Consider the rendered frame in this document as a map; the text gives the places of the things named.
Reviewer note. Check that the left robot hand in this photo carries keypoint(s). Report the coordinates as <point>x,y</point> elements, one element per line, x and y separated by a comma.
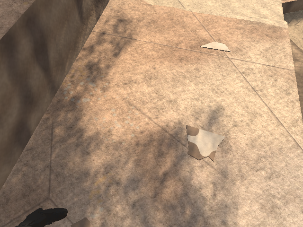
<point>41,218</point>

